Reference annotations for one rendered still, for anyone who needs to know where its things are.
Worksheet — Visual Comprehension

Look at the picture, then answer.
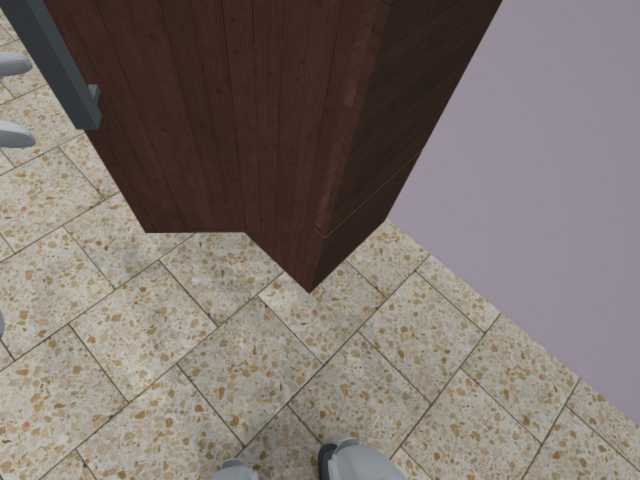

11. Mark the handle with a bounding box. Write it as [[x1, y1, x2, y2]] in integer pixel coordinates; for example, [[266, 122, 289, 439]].
[[0, 0, 102, 130]]

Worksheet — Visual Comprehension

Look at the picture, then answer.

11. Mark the robot right thigh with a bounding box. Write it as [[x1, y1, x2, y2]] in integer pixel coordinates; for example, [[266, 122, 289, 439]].
[[328, 445, 408, 480]]

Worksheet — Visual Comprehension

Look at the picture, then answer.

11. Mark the cupboard door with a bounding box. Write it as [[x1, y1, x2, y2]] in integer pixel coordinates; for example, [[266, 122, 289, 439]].
[[43, 0, 364, 233]]

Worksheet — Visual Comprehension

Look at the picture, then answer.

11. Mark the right robot foot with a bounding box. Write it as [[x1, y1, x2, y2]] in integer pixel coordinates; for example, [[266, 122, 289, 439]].
[[318, 444, 338, 480]]

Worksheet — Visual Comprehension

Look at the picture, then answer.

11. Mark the robot left hand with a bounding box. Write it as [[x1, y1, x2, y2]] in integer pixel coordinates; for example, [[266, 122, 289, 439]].
[[0, 15, 36, 148]]

